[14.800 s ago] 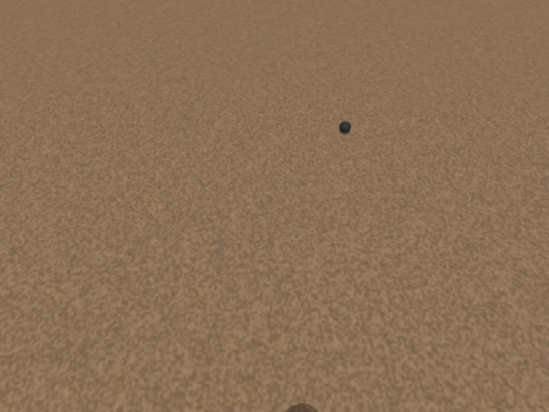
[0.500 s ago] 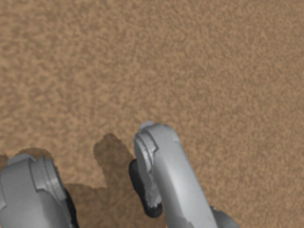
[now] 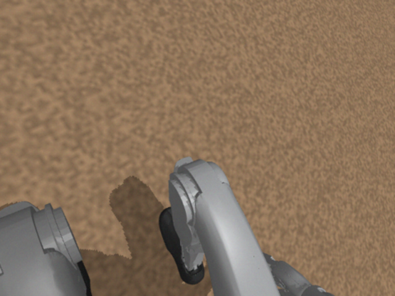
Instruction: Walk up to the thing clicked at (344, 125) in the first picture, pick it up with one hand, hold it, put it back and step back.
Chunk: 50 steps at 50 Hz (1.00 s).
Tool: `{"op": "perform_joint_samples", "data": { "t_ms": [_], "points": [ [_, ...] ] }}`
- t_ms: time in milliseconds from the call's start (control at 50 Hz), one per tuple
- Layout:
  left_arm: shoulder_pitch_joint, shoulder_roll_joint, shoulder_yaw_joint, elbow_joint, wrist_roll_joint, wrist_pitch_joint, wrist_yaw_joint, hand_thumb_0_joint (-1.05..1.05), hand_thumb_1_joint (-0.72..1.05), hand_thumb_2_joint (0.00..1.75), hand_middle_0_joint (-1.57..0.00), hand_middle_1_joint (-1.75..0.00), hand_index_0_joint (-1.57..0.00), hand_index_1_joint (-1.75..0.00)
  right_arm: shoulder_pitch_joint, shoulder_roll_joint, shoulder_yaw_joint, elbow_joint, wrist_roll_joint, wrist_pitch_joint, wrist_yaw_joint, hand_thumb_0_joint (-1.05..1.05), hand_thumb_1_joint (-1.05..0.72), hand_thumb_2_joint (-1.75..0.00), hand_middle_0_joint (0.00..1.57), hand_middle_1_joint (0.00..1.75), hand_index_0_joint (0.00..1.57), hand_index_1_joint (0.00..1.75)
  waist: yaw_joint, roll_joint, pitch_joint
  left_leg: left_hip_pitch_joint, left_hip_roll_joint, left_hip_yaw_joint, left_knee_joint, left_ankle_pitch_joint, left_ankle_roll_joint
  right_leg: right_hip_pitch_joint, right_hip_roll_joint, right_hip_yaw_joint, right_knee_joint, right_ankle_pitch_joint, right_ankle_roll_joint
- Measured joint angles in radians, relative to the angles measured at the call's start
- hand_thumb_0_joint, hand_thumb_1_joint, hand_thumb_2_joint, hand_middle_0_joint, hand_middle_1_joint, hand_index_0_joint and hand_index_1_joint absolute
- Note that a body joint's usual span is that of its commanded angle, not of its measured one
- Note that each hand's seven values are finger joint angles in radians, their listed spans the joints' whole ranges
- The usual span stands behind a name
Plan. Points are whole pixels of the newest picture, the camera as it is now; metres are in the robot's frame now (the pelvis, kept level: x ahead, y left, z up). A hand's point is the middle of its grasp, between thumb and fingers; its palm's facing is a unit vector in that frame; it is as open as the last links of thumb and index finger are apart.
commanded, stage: rest palm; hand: left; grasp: from above
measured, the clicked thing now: out of the picture +0.43 +0.33 -0.26
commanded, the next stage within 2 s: close in 0.08 s
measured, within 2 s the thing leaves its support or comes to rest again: neither
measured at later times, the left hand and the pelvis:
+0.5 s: hand out of the picture +0.42 +0.33 -0.24, palm faces -0.41 -0.18 -0.89, open 12.9 cm; pelvis +0.00 +0.00 +0.00, yaw -1 degrees
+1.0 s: hand out of the picture +0.42 +0.33 -0.24, palm faces -0.43 -0.17 -0.89, open 10.6 cm; pelvis +0.00 +0.00 +0.00, yaw -1 degrees
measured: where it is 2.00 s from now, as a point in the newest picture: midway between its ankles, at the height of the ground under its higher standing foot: (138, 280)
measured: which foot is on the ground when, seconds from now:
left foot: down 0.00-1.00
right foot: down 0.00-1.00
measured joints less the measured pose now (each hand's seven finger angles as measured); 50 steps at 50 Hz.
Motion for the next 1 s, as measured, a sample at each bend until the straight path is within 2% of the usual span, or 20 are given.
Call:
{"op": "perform_joint_samples", "data": {
  "t_ms": [260,320,500,640,1000],
  "points": [
    [0.006,0.027,0.004,0.003,-0.017,-0.016,0.009,0.0,-0.48,0.95,-0.09,-1.0,-0.1,-0.99,0.005,0.0,0.028,-0.001,-0.007,-0.02,0.016,0.0,-0.9,-0.9,0.2,0.3,0.2,0.3,-0.002,-0.006,0.028,0.006,0.001,-0.014,0.008,-0.012,-0.004,0.007,0.004,-0.01,-0.001,-0.004,0.003],
    [0.005,0.03,-0.003,0.003,-0.017,-0.016,0.014,0.0,-0.44,0.93,-0.11,-1.01,-0.13,-0.99,0.005,-0.003,0.03,-0.001,-0.009,-0.024,0.018,0.0,-0.9,-0.9,0.2,0.3,0.2,0.3,-0.001,-0.01,0.032,0.01,0.002,-0.016,0.009,-0.015,-0.005,0.01,0.005,-0.012,-0.001,-0.005,0.002],
    [0.009,0.04,0.012,-0.004,-0.019,-0.015,0.018,0.0,-0.31,0.85,-0.19,-0.98,-0.22,-0.95,-0.007,-0.015,0.03,-0.006,-0.008,-0.031,0.02,0.0,-0.9,-0.9,0.2,0.3,0.2,0.3,-0.002,-0.014,0.038,0.014,0.001,-0.024,0.009,-0.016,-0.007,0.015,0.007,-0.017,-0.005,-0.004,0.002],
    [0.012,0.037,0.0,-0.002,-0.028,-0.011,0.011,0.0,-0.22,0.79,-0.24,-0.95,-0.28,-0.92,-0.013,-0.017,0.028,-0.005,-0.008,-0.029,0.02,0.0,-0.9,-0.9,0.2,0.3,0.2,0.3,0.0,-0.014,0.037,0.017,0.003,-0.023,0.007,-0.014,-0.005,0.017,0.008,-0.017,-0.009,-0.001,0.004],
    [0.011,0.043,-0.019,0.012,-0.021,-0.02,0.018,0.0,0.0,0.68,-0.4,-0.86,-0.45,-0.81,-0.009,-0.012,0.047,-0.013,-0.012,-0.026,0.017,0.0,-0.9,-0.9,0.2,0.3,0.2,0.3,-0.004,-0.02,0.039,0.017,0.001,-0.024,0.006,-0.006,-0.001,0.023,0.008,-0.019,-0.015,0.006,0.005]
  ]
}}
